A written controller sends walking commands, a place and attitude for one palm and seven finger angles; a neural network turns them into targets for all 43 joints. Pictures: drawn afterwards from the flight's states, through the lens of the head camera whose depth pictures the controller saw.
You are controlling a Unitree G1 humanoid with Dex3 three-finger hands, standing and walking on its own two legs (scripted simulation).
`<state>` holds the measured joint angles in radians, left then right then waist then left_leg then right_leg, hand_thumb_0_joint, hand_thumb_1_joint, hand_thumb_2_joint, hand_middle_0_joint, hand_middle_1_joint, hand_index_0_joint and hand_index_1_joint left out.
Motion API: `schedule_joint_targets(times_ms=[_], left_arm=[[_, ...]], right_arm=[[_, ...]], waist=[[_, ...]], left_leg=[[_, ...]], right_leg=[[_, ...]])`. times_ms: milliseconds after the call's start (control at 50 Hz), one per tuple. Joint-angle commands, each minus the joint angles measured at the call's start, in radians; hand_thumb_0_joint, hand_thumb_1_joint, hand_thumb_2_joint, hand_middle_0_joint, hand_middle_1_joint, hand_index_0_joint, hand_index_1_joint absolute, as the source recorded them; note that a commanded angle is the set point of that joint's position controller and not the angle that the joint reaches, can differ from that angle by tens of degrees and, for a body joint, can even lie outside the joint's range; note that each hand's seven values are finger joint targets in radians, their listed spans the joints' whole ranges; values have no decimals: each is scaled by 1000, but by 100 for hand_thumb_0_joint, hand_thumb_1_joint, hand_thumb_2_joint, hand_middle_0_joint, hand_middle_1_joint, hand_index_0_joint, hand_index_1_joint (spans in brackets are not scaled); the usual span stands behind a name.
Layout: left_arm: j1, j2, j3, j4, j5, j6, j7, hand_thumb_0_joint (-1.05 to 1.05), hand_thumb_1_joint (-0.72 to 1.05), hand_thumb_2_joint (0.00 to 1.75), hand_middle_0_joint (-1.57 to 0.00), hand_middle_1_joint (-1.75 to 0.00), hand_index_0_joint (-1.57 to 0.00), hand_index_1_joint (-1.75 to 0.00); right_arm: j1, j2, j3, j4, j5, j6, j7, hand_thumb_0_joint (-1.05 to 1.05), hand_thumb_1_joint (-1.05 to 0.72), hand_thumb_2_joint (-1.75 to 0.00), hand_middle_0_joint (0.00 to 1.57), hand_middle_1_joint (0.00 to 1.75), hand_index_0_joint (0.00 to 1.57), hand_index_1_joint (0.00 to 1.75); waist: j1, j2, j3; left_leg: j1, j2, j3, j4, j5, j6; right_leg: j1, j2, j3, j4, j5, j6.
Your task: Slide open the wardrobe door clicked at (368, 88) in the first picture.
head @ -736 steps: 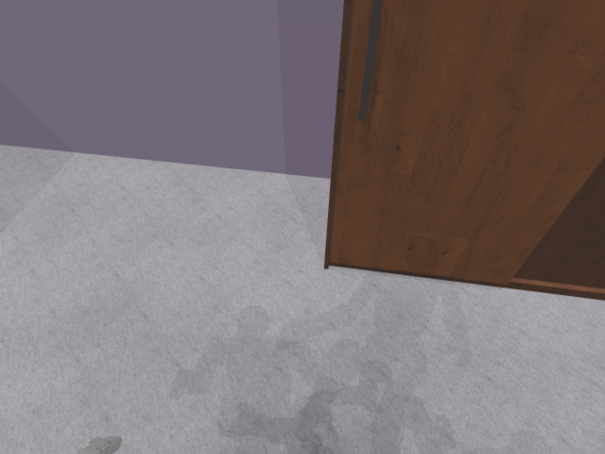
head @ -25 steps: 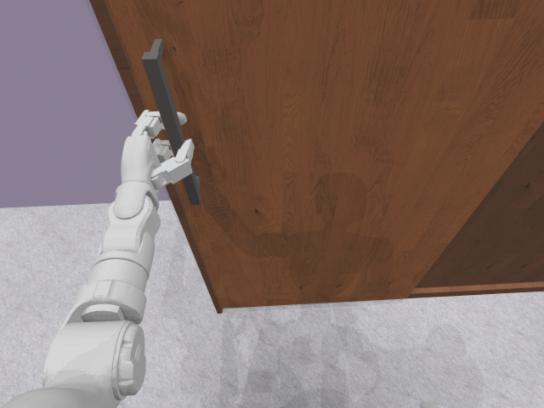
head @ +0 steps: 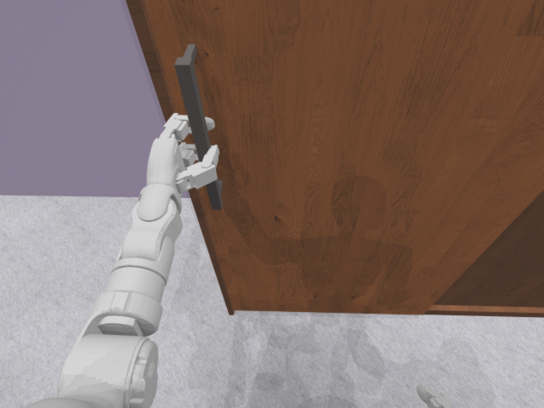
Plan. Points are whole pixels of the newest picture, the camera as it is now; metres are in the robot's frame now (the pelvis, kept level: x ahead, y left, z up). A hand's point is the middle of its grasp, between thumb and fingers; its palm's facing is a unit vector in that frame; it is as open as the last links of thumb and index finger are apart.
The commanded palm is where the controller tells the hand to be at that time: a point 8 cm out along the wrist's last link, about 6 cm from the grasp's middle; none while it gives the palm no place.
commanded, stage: tug the door sideways, standing still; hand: left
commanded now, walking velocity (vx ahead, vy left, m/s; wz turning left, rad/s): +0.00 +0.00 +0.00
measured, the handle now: (206, 140) +0.49 +0.13 +0.12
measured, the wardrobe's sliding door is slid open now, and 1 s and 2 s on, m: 0.00 0.00 0.11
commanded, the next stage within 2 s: step sideways, sliding the door along in 0.68 s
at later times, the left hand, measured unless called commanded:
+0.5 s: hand (220, 165) +0.43 +0.10 +0.13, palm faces +0.10 -0.99 -0.03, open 5.8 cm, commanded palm +0.40 +0.09 +0.13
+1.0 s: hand (217, 165) +0.43 +0.11 +0.12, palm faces +0.08 -0.99 -0.11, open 5.8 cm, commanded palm +0.41 +0.12 +0.13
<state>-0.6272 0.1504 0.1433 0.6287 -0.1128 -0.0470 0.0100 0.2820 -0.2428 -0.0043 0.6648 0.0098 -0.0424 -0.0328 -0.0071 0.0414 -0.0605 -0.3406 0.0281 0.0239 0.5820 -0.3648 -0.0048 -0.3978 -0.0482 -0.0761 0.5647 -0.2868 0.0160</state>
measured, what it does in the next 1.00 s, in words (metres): stands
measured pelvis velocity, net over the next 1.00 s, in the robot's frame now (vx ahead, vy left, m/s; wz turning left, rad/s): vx -0.02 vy -0.01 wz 0.00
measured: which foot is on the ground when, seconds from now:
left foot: down 0.00-1.00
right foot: down 0.00-1.00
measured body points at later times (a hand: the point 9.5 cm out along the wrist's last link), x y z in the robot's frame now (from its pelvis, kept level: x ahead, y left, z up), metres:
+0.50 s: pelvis -0.03 +0.00 -0.01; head +0.02 -0.01 +0.44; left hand +0.42 +0.16 +0.13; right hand +0.04 -0.24 -0.14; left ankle -0.05 +0.12 -0.73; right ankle -0.01 -0.13 -0.73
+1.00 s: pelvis -0.02 -0.01 -0.01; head +0.03 -0.03 +0.44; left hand +0.42 +0.16 +0.13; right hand +0.09 -0.26 -0.14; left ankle -0.05 +0.12 -0.73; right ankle -0.02 -0.13 -0.72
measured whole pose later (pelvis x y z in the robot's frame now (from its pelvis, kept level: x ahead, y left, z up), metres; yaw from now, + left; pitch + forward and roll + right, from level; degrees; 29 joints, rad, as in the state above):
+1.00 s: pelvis -0.02 -0.01 -0.01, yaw +0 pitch +3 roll +0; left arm -0.77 0.23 0.06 0.82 -0.13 -0.17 0.09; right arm 0.26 -0.22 0.01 0.70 0.03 -0.07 -0.10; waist -0.01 0.04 0.06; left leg -0.32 0.04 0.02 0.67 -0.39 -0.02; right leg -0.42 -0.02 -0.05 0.76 -0.37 -0.01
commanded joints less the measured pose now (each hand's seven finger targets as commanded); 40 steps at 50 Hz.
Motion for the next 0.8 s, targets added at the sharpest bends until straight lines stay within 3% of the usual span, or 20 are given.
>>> schedule_joint_targets(times_ms=[0, 20, 60, 140, 160, 200, 260, 300, 340, 360, 460, 740, 760, 780], left_arm=[[-553, -21, -111, -180, -2, -99, -22, 0, 90, 90, -45, -140, -45, -140], [-581, -35, -121, -172, -4, -107, -21, 0, 90, 90, -45, -140, -45, -140], [-604, -60, -144, -145, -5, -126, -20, 0, 90, 90, -45, -140, -45, -140], [-670, -112, -190, -99, -4, -156, -18, 0, 90, 90, -45, -140, -45, -140], [-671, -125, -199, -75, -6, -162, -18, 0, 90, 90, -45, -140, -45, -140], [-698, -148, -218, -66, -7, -176, -15, 0, 90, 90, -45, -140, -45, -140], [-719, -181, -249, -32, -3, -191, -7, 0, 90, 90, -45, -140, -45, -140], [-748, -200, -257, -25, -9, -197, 0, 0, 90, 90, -45, -140, -45, -140], [-758, -203, -255, -8, -8, -200, 6, 0, 90, 90, -45, -140, -45, -140], [-760, -200, -252, 9, -7, -202, 13, 0, 90, 90, -45, -140, -45, -140], [-773, -198, -270, 10, 26, -222, 29, 0, 90, 90, -45, -140, -45, -140], [-775, -199, -265, 24, 4, -224, 9, 0, 90, 90, -45, -140, -45, -140], [-829, -160, -243, 20, 6, -227, 13, 0, 90, 90, -45, -140, -45, -140], [-816, 390, 66, 6, 76, -241, 59, 0, 90, 90, -45, -140, -45, -140]], right_arm=[[61, -111, -40, -81, -1, -38, -4, 0, -90, -90, 20, 30, 20, 30], [58, -110, -37, -80, -2, -41, -2, 0, -90, -90, 20, 30, 20, 30], [67, -113, -38, -75, -4, -48, 0, 0, -90, -90, 20, 30, 20, 30], [63, -111, -35, -63, -2, -67, 8, 0, -90, -90, 20, 30, 20, 30], [72, -114, -36, -60, -3, -70, 9, 0, -90, -90, 20, 30, 20, 30], [71, -114, -35, -56, -1, -82, 12, 0, -90, -90, 20, 30, 20, 30], [82, -118, -35, -44, -4, -98, 15, 0, -90, -90, 20, 30, 20, 30], [86, -117, -34, -37, -5, -111, 19, 0, -90, -90, 20, 30, 20, 30], [94, -117, -35, -28, -8, -120, 20, 0, -90, -90, 20, 30, 20, 30], [106, -121, -35, -22, -10, -122, 21, 0, -90, -90, 20, 30, 20, 30], [124, -122, -41, -10, -11, -135, 29, 0, -90, -90, 20, 30, 20, 30], [121, -120, -35, -15, -8, -151, 27, 0, -90, -90, 20, 30, 20, 30], [126, -128, -36, -9, -8, -149, 22, 0, -90, -90, 20, 30, 20, 30], [69, -180, -56, -12, 16, -104, -23, 0, -90, -90, 20, 30, 20, 30]], waist=[[-91, -33, -377], [-91, -16, -376], [-101, -58, -386], [-111, -9, -372], [-116, -46, -366], [-116, -17, -363], [-127, -42, -344], [-128, -24, -359], [-130, -24, -362], [-129, -53, -357], [-136, -16, -364], [-136, -45, -352], [-146, -51, -354], [-38, -52, -343]], left_leg=[[182, -11, -23, 7, 620, 3], [181, -13, -23, 8, 613, 2], [182, -12, -32, 13, 603, 4], [184, -13, -44, 16, 537, -3], [176, -11, -46, 14, 509, 0], [171, -12, -53, 11, 469, -5], [159, -10, -66, 6, 429, -5], [162, -14, -65, 10, 404, -7], [150, -18, -61, 14, 387, -7], [139, -15, -68, 10, 392, -7], [150, -14, -69, 19, 397, -8], [117, -26, -55, 20, 355, 0], [117, -26, -56, 22, 357, 2], [55, 38, -48, -8, 319, 46]], right_leg=[[128, 57, 0, 19, 510, -33], [120, 56, 2, 21, 505, -35], [114, 58, -3, 25, 489, -34], [54, 60, -3, 31, 416, -38], [53, 61, -5, 28, 398, -37], [30, 62, -5, 33, 360, -40], [11, 62, -12, 34, 316, -40], [-3, 63, -10, 36, 305, -41], [-6, 65, -9, 40, 307, -41], [1, 64, -13, 40, 302, -41], [-27, 64, -9, 45, 290, -41], [-8, 64, -8, 47, 314, -40], [-5, 62, -5, 44, 321, -38], [173, -12, 38, 0, 243, -27]])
